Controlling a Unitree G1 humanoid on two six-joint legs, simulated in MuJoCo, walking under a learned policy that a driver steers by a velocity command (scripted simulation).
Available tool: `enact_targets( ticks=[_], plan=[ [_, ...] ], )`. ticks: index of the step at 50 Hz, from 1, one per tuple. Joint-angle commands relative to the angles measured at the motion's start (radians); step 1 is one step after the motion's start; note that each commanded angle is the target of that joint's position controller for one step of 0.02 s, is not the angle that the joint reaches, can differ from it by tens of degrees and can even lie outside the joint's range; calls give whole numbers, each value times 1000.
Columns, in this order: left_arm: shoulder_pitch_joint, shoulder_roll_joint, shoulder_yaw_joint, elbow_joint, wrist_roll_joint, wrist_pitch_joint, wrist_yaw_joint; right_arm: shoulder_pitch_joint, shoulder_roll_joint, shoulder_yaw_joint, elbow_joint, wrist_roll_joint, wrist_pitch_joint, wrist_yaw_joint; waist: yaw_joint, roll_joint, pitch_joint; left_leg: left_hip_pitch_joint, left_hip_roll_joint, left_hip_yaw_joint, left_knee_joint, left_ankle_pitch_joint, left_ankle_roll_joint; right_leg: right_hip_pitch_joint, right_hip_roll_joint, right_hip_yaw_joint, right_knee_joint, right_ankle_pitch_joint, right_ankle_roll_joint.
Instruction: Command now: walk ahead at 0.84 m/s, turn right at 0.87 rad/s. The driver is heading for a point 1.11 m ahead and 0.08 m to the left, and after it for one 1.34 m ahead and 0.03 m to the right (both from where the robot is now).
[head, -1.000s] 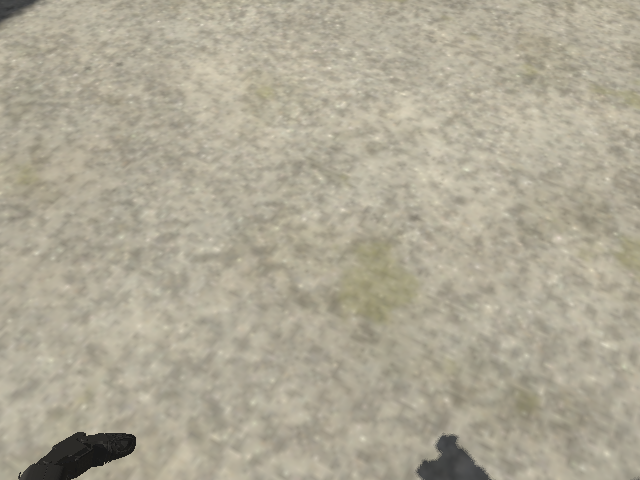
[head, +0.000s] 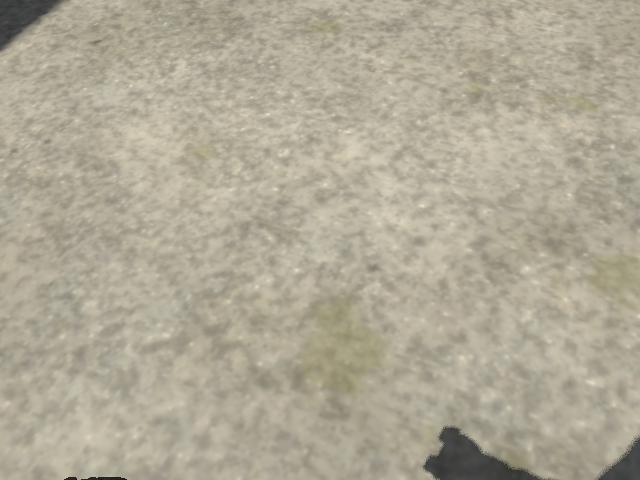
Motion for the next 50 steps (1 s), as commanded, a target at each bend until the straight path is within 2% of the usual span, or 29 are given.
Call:
enact_targets(
  ticks=[1, 2, 3, 4, 5, 6, 7, 9, 12, 15, 18, 20, 23, 25, 26, 27, 28, 30, 31, 33, 36, 39, 43, 45, 46, 47, 48, 49, 50],
  plan=[
    [407, 203, 96, 78, -8, -2, 14, -185, -114, -9, -111, 1, -8, 3, 300, -19, -93, -370, 78, 17, 488, 729, 146, 609, 217, -154, -29, -14, -87],
    [539, 325, 126, 126, -11, -3, 23, -221, 21, 34, -158, -35, -21, -4, 310, -328, -24, -796, -19, -34, 963, 17, 70, 792, 66, 229, -180, -158, -174],
    [429, 353, 104, 39, 11, -39, 8, -224, 56, 60, -246, -19, -65, -8, 198, -423, -166, -1042, -172, -319, 1191, -203, 67, 852, -102, 909, -495, -530, -324],
    [374, 251, 75, -2, 11, -68, -5, -339, -70, 40, -274, 28, -97, -7, 234, -203, -98, -1150, -121, -403, 1206, -79, 99, 835, -174, 957, -617, -528, -285],
    [380, 230, 70, 3, 21, -82, -3, -335, -71, 44, -275, 42, -119, -3, 204, -133, -64, -1167, -93, -400, 1164, -8, 128, 794, -191, 918, -602, -455, -288],
    [335, 207, 62, -2, 27, -86, -1, -293, -54, 51, -242, 14, -130, -10, 156, -42, -48, -1081, -51, -423, 1068, 57, 135, 680, -162, 830, -569, -358, -262],
    [261, 174, 50, -23, 39, -88, 4, -243, -52, 47, -221, -8, -126, -10, 96, -42, -14, -975, -21, -445, 967, 129, 130, 547, -118, 730, -546, -270, -245],
    [200, 127, 33, -44, 45, -91, 21, -212, -62, 38, -196, -12, -96, 1, 53, -70, 39, -871, -9, -437, 831, 198, 104, 420, -49, 583, -578, -156, -232],
    [257, 90, 20, -3, 34, -100, 58, -356, -6, 60, -229, -30, -77, 10, 91, -40, 112, -811, -58, -343, 546, 422, 60, 331, 45, 364, -608, 212, -185],
    [342, 76, 14, 55, 28, -100, 75, -469, 81, 94, -241, -11, -83, 38, 156, -79, 120, -663, -109, -258, 299, 675, 74, 306, 67, 235, -679, 283, -125],
    [410, 77, 10, 118, 26, -103, 72, -555, 58, 86, -265, 20, -85, 57, 186, -91, 155, -716, -127, -240, 153, 695, 128, 491, 17, 190, -707, 381, -78],
    [416, 98, 13, 147, 40, -95, 79, -554, 34, 75, -276, 30, -89, 72, 164, -120, 128, -727, -165, -218, 119, 643, 173, 638, -17, 142, -647, 686, -37],
    [385, 157, 31, 153, 101, -74, 103, -366, -38, 38, -249, 50, -70, 69, 34, -198, -37, -541, -270, -151, 223, 478, 225, 786, -51, 87, -356, 1429, 19],
    [196, 198, 43, 97, 122, -58, 110, 139, -100, 7, -117, 49, -29, 40, -222, -129, -212, -7, -185, -274, 236, 481, 285, 518, -29, 45, 232, 1498, 49],
    [304, 1, -1, 59, 120, -68, 95, 226, -117, 13, -72, 21, -31, 43, -91, 267, -312, 462, 10, -711, 355, 142, 467, -57, 169, 144, 763, 116, 130],
    [317, 55, -21, 33, 39, -119, 65, 206, -79, 11, -74, 13, -40, 40, -91, 288, -443, 552, 148, -1207, 49, -291, 561, -242, 238, 269, 871, -170, 117],
    [189, 105, -9, -5, 2, -157, 51, 145, -52, 11, -95, -9, -41, 20, -97, 168, -249, 414, 119, -1183, -49, -310, 496, -315, 175, 305, 791, -77, 62],
    [56, 71, -24, -39, 37, -192, 45, 41, -2, 32, -106, -21, -55, 26, 12, -123, -25, 18, 37, -1009, -116, -42, 442, -199, 127, 274, 590, -4, 11],
    [79, 60, -23, -38, 52, -189, 45, -10, -2, 35, -121, -26, -61, 23, 76, -101, 9, -110, -12, -934, -134, 40, 452, -136, 105, 282, 519, 14, 18],
    [99, 59, -20, -37, 68, -171, 49, -36, 12, 39, -127, 2, -55, 20, 118, -58, 66, -254, -72, -848, -160, 152, 457, -103, 82, 253, 419, 18, 52],
    [-60, 33, -35, -116, 88, -165, 55, -14, -1, 39, -117, 26, -52, -5, 88, -36, 162, -505, -131, -736, -195, 262, 429, -19, 86, 166, 115, 150, 112],
    [-190, -19, -40, -168, 77, -170, 47, 61, -28, 26, -84, 32, -42, -18, 7, 21, 132, -673, -172, -695, -182, 219, 341, 275, 157, 130, -154, 500, 133],
    [-227, 65, 8, -193, 19, -168, 61, 120, -10, 23, -54, 48, -26, -26, -2, 72, 82, -389, -132, -784, -24, 248, 286, 290, 161, 208, -324, 437, 140],
    [-53, 129, 52, -171, 10, -176, 67, 98, -35, 14, -57, 29, -8, -22, 119, 93, -55, -279, -143, -755, 253, 587, 231, 462, 163, 188, -323, 308, 98],
    [206, 151, 65, -134, 4, -166, 77, 43, -16, 25, -90, -5, 0, -16, 250, 108, -238, -392, -146, -718, 535, 593, 199, 759, 54, 245, -198, 192, 48],
    [348, 235, 77, -98, 43, -154, 75, 213, 145, 69, -117, 5, -7, -11, 177, -268, -457, -710, -263, -598, 938, -40, 157, 1159, -242, 714, -256, -78, -116],
    [369, 223, 78, -61, 35, -150, 48, 233, 105, 95, -147, 61, -9, -15, 168, -496, -527, -893, -173, -533, 1146, -114, 153, 1192, -350, 1099, -427, -498, -173],
    [305, 120, 64, -86, 37, -137, 56, 111, 27, 76, -139, 65, -1, -27, 211, -333, -325, -983, -117, -491, 1179, -13, 151, 1056, -270, 963, -477, -542, -122],
    [258, 88, 54, -68, 48, -123, 62, 2, -10, 66, -156, 40, 1, -26, 213, -168, -170, -991, -88, -447, 1151, 51, 149, 900, -223, 763, -477, -328, -83]
  ],
)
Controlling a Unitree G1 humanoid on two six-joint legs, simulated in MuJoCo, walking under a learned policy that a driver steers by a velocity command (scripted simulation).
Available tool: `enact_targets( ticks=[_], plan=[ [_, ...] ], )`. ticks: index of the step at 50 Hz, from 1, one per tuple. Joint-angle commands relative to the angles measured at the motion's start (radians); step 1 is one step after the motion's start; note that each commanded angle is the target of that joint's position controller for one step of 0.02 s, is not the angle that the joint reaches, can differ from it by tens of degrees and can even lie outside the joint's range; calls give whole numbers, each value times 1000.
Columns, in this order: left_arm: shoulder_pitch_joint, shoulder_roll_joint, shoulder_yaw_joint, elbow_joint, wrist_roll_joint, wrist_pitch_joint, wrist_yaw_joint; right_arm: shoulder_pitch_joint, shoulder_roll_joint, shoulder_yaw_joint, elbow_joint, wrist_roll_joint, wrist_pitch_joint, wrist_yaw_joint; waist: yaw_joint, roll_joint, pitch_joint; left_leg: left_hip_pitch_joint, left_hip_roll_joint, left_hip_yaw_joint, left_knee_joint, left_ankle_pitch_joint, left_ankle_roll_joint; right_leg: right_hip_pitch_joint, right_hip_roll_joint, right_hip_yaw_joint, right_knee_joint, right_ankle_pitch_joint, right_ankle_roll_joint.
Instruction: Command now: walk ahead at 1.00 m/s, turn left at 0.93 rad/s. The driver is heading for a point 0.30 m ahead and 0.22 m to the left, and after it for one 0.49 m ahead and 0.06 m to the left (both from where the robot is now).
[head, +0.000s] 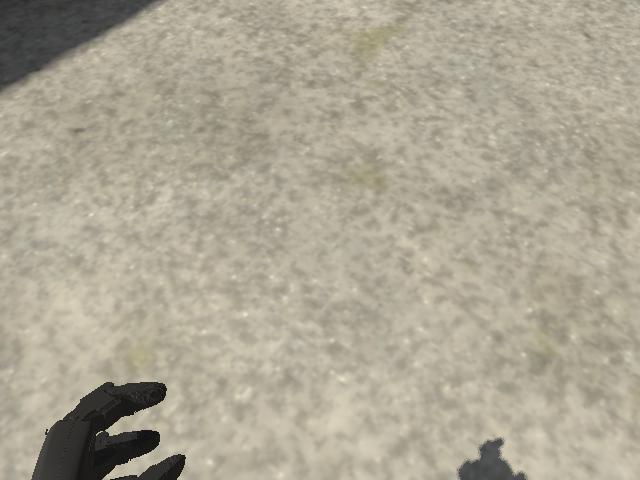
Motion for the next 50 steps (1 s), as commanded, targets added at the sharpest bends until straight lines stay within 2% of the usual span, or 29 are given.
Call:
enact_targets(
  ticks=[1, 2, 3, 5, 7, 9, 12, 14, 15, 16, 17, 18, 19, 20, 21, 22, 24, 26, 28, 33, 36, 38, 39, 40, 41, 42, 43, 45, 50],
  plan=[
    [322, 139, 68, 45, 27, 28, 8, -167, -100, -6, -157, -30, -19, 1, 212, -59, -111, -635, 154, 79, 217, 117, -12, 660, -341, 468, -315, -226, -186],
    [288, 124, 62, 64, 41, 27, 10, -179, -80, -9, -178, -28, -14, 11, 164, -81, -63, -589, 191, 70, 175, 144, -10, 549, -320, 378, -332, -115, -191],
    [261, 92, 54, 83, 38, 23, 6, -179, -58, -8, -187, -15, -1, 18, 135, -102, -30, -559, 218, 71, 152, 136, -7, 477, -297, 299, -356, -70, -186],
    [228, 63, 49, 116, 8, 19, -4, -189, -15, 2, -212, 1, 25, 25, 96, -117, 5, -574, 259, 81, 118, 118, -2, 405, -296, 185, -394, -5, -181],
    [177, 93, 57, 128, 2, 17, -3, -230, -12, 10, -240, -16, 31, 33, 68, -84, 75, -600, 271, 90, 39, 193, -21, 334, -300, 68, -432, 176, -188],
    [97, 145, 69, 121, 5, 17, 7, -265, -33, 11, -250, -36, 17, 45, 50, -69, 119, -488, 243, 149, -185, 358, -42, 230, -240, -96, -452, 344, -162],
    [149, 236, 88, 144, -1, 16, 25, -307, -68, -5, -242, -48, 2, 76, 78, -38, 58, -249, 131, 276, -461, 580, -32, 266, -190, -222, -394, 575, -109],
    [169, 296, 105, 147, -23, 23, 28, -237, -130, -33, -226, -40, 11, 85, 26, -93, -20, -119, 47, 322, -509, 530, 8, 363, -204, -242, -233, 881, -84],
    [162, 314, 111, 139, -34, 33, 27, -131, -178, -58, -203, -37, 20, 83, -37, -112, -79, 6, 15, 324, -515, 490, 40, 363, -218, -240, -71, 986, -80],
    [141, 298, 107, 122, -38, 39, 23, 38, -244, -96, -165, -36, 31, 71, -128, -91, -159, 236, -4, 294, -543, 520, 84, 268, -208, -230, 169, 928, -61],
    [194, 195, 79, 131, -30, 35, 12, 59, -253, -101, -149, -25, 40, 49, -109, 61, -141, 405, 59, 168, -628, 636, 133, 74, -107, -213, 483, 156, -9],
    [354, 77, 37, 111, 24, 29, -5, -80, -332, -87, -230, -57, 35, 31, 59, 373, -234, 543, 291, -218, -570, 1248, 299, -150, 37, -144, 918, -535, 27],
    [401, 206, 39, 98, 5, 21, -11, -106, -303, -77, -295, -91, 17, 45, 18, 218, -550, 620, 463, -558, -748, 929, 435, -196, 35, 85, 1030, -480, 10],
    [276, 266, 52, 89, -13, 29, -4, -158, -271, -72, -303, -77, 9, 53, 2, 14, -467, 482, 416, -529, -833, 651, 373, -185, -8, 89, 944, -370, -6],
    [219, 245, 50, 74, -13, 44, 13, -206, -234, -63, -286, -51, 0, 52, 42, -79, -294, 313, 363, -439, -862, 511, 313, -223, -45, 63, 836, -298, -4],
    [224, 227, 45, 89, -2, 64, 29, -239, -197, -50, -278, -43, -6, 48, 75, -108, -220, 179, 338, -375, -862, 526, 278, -192, -82, 60, 779, -265, 6],
    [257, 232, 50, 103, 5, 99, 40, -277, -183, -42, -262, -69, -6, 40, 121, -49, -154, -50, 290, -241, -872, 699, 252, -63, -115, 50, 691, -252, 14],
    [253, 184, 39, 105, 21, 104, 48, -260, -166, -36, -227, -72, -11, 28, 120, -29, -175, -107, 261, -137, -853, 928, 250, -25, -111, 23, 623, -235, 31],
    [236, 150, 29, 102, 25, 108, 53, -247, -162, -33, -201, -68, -4, 13, 110, -25, -213, -83, 242, -73, -836, 1001, 244, -35, -102, 15, 550, -172, 51],
    [143, 113, 16, 83, 15, 126, 46, -277, -123, -18, -174, -67, 35, -3, 81, 38, -189, -95, 188, -22, -853, 641, 187, 28, -99, 7, 272, 3, 65],
    [103, 122, 18, 73, 10, 124, 36, -257, -108, -11, -150, -74, 43, 6, 53, 83, -146, -87, 213, -73, -837, 480, 185, 78, -86, 8, 126, -29, 48],
    [124, 109, 18, 79, 16, 114, 27, -264, -84, 1, -134, -65, 44, 12, 78, 90, -132, -89, 209, -90, -780, 459, 156, 169, -67, -12, -42, 5, 17],
    [143, 104, 16, 85, 28, 107, 21, -243, -56, 11, -119, -60, 41, 13, 95, 74, -124, -107, 180, -84, -754, 416, 109, 246, -72, -9, -176, 132, -7],
    [148, 152, 23, 78, 45, 102, 22, -191, -25, 21, -109, -74, 33, 12, 68, 1, -133, -132, 121, -55, -691, 307, 42, 319, -171, 89, -200, 351, -41],
    [110, 212, 36, 67, 51, 107, 27, -81, -39, 12, -88, -76, 27, 15, -12, -180, -136, -186, 27, 35, -631, 70, -10, 353, -273, 173, -175, 453, -127],
    [100, 145, 25, 86, 49, 110, 24, -117, -52, 11, -88, -75, 31, 11, 5, -231, -147, -102, 46, 86, -656, 90, -46, 249, -284, 209, -218, 253, -178],
    [79, 104, 13, 82, 42, 109, 16, -174, -73, 5, -90, -76, 40, 8, 23, -183, -116, -44, 58, 82, -690, 157, -56, 191, -217, 165, -228, 103, -145],
    [84, 118, 15, 82, 36, 103, 7, -235, -78, -1, -87, -75, 66, 3, 59, -133, -65, -57, 58, 60, -712, 217, -40, 174, -137, 78, -211, -22, -78],
    [135, 99, 13, 101, 28, 96, 14, -234, -61, 0, -59, -68, 61, 0, 81, -74, -90, -51, 79, 34, -728, 316, -23, 247, -105, 34, -155, 83, -67]
  ],
)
